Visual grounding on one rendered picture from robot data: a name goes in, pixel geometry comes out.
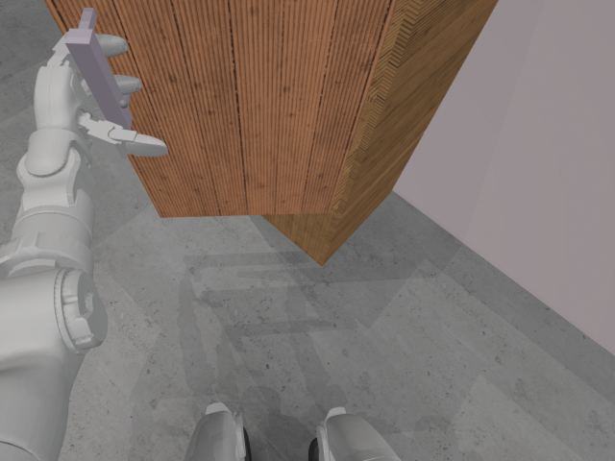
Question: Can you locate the handle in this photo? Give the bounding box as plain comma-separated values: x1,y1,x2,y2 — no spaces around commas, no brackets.
65,8,133,131

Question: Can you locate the robot left hand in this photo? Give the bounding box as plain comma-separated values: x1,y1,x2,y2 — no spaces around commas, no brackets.
34,32,168,159

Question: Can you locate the left robot forearm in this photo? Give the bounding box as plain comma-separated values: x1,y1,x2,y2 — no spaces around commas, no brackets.
0,128,95,279

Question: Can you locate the robot right shin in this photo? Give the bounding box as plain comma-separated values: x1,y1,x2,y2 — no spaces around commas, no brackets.
319,407,346,461

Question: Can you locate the robot left thigh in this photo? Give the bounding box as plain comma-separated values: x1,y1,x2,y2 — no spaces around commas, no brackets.
184,410,246,461

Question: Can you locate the robot left upper arm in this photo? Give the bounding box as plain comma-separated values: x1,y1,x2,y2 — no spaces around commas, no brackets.
0,267,108,461

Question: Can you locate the cupboard door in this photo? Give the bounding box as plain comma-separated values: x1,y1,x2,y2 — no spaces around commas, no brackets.
44,0,398,218

